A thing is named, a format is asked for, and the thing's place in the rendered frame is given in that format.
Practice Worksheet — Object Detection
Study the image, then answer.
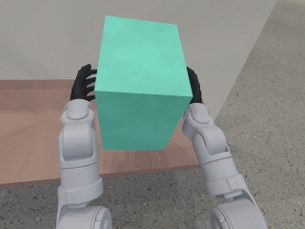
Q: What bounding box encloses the robot right upper arm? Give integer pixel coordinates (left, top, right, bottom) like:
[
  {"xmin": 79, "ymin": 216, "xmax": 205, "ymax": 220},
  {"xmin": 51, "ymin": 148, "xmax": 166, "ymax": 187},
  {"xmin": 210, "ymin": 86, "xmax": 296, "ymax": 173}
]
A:
[{"xmin": 210, "ymin": 198, "xmax": 267, "ymax": 229}]

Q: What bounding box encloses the robot left hand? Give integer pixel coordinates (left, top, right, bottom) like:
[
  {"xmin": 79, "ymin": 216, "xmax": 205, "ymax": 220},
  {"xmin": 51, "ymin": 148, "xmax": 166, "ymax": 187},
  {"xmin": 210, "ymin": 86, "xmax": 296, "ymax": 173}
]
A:
[{"xmin": 70, "ymin": 64, "xmax": 97, "ymax": 102}]

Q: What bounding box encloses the table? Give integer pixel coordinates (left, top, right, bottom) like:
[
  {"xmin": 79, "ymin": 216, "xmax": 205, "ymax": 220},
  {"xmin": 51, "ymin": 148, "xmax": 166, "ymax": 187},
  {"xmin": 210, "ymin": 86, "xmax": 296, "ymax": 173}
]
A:
[{"xmin": 0, "ymin": 79, "xmax": 234, "ymax": 189}]

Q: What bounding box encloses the robot right hand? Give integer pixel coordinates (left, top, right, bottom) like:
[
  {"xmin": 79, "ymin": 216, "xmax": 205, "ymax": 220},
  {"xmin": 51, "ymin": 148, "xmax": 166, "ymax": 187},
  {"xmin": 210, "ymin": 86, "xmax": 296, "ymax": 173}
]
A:
[{"xmin": 186, "ymin": 67, "xmax": 202, "ymax": 105}]

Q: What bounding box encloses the right robot forearm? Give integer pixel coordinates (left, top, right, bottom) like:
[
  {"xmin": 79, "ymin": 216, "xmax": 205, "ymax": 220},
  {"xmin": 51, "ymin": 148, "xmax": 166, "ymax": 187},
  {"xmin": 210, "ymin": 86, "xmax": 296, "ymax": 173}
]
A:
[{"xmin": 182, "ymin": 103, "xmax": 268, "ymax": 229}]

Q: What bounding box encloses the left robot forearm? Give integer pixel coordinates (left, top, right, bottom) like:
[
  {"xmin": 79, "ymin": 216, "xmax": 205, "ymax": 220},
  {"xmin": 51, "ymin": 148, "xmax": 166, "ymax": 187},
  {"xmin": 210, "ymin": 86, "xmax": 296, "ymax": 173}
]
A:
[{"xmin": 55, "ymin": 98, "xmax": 104, "ymax": 229}]

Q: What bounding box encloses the carton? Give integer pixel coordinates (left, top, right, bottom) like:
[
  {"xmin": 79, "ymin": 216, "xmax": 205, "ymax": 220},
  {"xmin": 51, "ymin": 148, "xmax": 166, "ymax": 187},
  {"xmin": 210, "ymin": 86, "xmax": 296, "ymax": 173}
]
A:
[{"xmin": 94, "ymin": 15, "xmax": 193, "ymax": 151}]

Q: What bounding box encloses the robot left upper arm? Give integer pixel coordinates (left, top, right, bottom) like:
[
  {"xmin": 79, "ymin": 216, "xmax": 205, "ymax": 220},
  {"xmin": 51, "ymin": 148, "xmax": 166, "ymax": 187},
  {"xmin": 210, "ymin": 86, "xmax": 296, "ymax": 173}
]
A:
[{"xmin": 57, "ymin": 205, "xmax": 112, "ymax": 229}]

